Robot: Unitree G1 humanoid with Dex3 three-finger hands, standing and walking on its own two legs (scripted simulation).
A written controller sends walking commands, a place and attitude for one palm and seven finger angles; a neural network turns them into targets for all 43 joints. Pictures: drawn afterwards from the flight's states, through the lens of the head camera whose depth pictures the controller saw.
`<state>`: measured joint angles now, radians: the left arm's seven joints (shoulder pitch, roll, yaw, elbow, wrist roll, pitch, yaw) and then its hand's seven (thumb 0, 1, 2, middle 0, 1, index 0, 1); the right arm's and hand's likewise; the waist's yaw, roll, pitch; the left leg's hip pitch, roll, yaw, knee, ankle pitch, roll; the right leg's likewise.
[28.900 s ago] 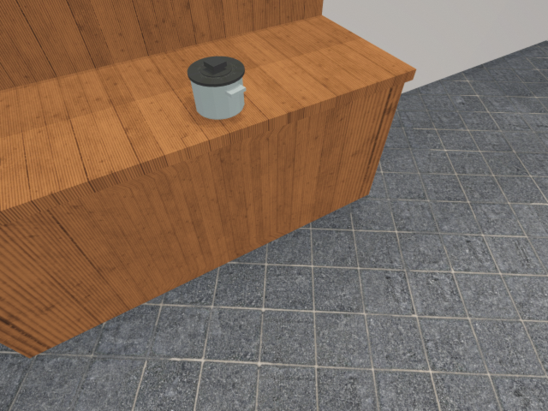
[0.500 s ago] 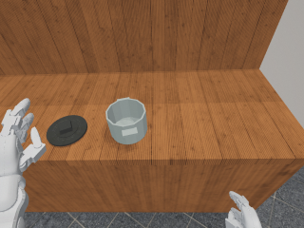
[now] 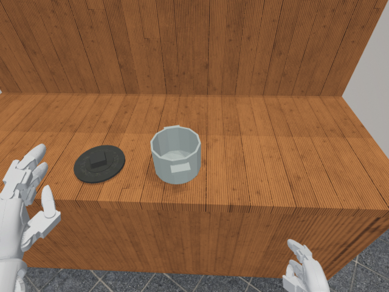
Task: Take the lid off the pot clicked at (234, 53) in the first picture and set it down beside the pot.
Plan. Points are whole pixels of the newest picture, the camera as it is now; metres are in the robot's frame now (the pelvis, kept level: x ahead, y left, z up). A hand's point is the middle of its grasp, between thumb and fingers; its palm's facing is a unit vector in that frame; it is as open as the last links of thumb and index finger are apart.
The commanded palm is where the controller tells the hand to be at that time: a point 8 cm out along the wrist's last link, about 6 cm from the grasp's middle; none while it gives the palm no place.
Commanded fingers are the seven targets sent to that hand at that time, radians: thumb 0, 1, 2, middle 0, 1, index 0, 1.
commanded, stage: step back with the hand held close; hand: left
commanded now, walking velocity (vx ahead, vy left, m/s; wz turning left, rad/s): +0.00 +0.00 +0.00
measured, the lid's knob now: (98, 158) +0.49 +0.38 -0.06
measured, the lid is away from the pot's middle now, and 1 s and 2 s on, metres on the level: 0.25 0.25 0.25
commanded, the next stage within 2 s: stop stepping back and stand still in 1.76 s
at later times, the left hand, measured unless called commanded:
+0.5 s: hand (46, 221) +0.17 +0.26 +0.14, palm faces +0.20 -0.84 -0.51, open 7.4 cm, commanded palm +0.12 +0.31 +0.17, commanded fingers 0.00 0.90 0.90 -0.20 -0.30 -0.20 -0.30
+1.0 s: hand (16, 252) +0.12 +0.27 +0.15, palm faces +0.32 -0.82 -0.47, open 7.4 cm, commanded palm +0.06 +0.31 +0.17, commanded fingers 0.00 0.90 0.90 -0.20 -0.30 -0.20 -0.30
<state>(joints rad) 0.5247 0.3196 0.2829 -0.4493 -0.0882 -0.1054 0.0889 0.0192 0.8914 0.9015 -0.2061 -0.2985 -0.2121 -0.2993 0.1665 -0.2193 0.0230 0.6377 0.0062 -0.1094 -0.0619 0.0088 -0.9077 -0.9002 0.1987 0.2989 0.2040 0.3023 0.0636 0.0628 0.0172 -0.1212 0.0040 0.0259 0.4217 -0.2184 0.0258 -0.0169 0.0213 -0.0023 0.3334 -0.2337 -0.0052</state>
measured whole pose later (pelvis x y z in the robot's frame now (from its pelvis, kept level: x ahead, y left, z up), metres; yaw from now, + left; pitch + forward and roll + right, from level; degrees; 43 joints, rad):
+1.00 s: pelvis -0.08 +0.03 -0.02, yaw -2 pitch -1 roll -3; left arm 0.61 0.41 0.42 -0.63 -0.04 -0.26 0.12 0.02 0.89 0.90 -0.21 -0.30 -0.21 -0.30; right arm 0.23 -0.21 -0.01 0.54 0.01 -0.13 -0.06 0.01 -0.91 -0.90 0.20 0.30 0.20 0.30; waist -0.01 0.00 0.07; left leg -0.44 0.01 0.06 0.66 -0.20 0.08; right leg -0.36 0.00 -0.03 0.60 -0.25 0.03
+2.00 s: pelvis -0.22 +0.03 -0.01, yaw -4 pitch +1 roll -3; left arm 0.66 0.48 0.45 -0.70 -0.07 -0.19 0.11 0.02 0.89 0.90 -0.21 -0.30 -0.21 -0.30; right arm 0.20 -0.13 -0.01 0.55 0.00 -0.14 0.01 0.01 -0.91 -0.90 0.20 0.30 0.21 0.30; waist -0.05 -0.05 0.05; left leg -0.42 0.05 0.01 0.57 -0.17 0.02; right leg -0.33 0.03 -0.01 0.63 -0.39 0.02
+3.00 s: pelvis -0.24 +0.04 -0.01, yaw +0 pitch -1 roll +0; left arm 0.23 0.15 0.03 0.86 0.00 0.03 0.03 -0.04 1.00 0.90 -0.20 -0.30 -0.21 -0.30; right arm 0.25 -0.18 -0.03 0.92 -0.01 0.01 -0.01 0.00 -0.91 -0.90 0.20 0.30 0.20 0.30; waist -0.02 -0.04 0.08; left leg -0.28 -0.05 -0.05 0.60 -0.31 0.03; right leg -0.26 0.05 0.03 0.57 -0.29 -0.03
